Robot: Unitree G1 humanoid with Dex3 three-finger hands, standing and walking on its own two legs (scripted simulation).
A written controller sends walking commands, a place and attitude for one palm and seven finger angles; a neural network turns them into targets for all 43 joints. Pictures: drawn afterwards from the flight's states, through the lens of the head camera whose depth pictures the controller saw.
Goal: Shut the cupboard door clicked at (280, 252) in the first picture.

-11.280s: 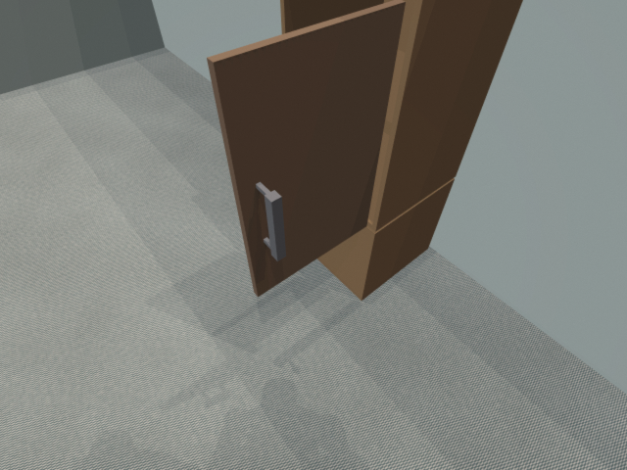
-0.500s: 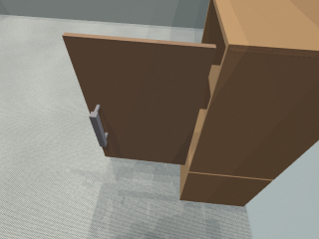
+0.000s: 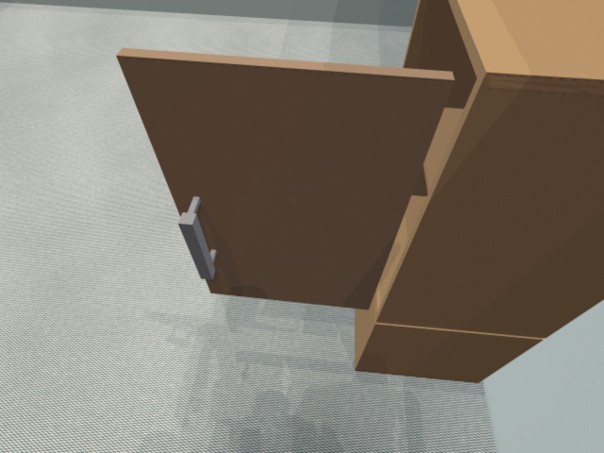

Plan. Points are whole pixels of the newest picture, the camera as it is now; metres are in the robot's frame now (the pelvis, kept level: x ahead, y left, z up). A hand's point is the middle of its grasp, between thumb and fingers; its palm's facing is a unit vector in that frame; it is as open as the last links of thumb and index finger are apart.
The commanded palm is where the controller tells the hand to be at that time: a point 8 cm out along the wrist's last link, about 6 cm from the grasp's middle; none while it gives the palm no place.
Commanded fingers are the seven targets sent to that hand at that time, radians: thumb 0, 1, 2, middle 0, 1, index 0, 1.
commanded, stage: come to a stop and stand still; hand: left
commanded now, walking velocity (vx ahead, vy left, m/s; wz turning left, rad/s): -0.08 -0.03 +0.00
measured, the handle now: (202, 240) +0.45 +0.22 -0.07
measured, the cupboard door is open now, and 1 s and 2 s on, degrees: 89 89 89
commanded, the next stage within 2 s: look again from close up in 1.84 s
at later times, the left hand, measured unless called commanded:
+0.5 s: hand out of the picture +0.06 +0.18 -0.16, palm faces -0.01 -0.97 -0.24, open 7.4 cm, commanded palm none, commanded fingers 0.00 0.90 0.90 -0.20 -0.30 -0.20 -0.30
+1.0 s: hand out of the picture +0.02 +0.19 -0.16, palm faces +0.01 -0.97 -0.26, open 7.4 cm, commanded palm none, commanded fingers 0.00 0.90 0.90 -0.20 -0.30 -0.20 -0.30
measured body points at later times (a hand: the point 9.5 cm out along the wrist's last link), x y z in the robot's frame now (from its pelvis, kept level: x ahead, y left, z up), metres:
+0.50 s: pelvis +0.00 -0.02 +0.01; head +0.01 -0.01 +0.46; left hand +0.06 +0.23 -0.14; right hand +0.05 -0.27 -0.13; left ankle -0.04 +0.09 -0.73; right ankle -0.01 -0.11 -0.73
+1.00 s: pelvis -0.01 -0.01 +0.01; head +0.00 -0.02 +0.46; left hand +0.02 +0.24 -0.14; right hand +0.06 -0.25 -0.14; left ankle -0.04 +0.09 -0.73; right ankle -0.01 -0.11 -0.73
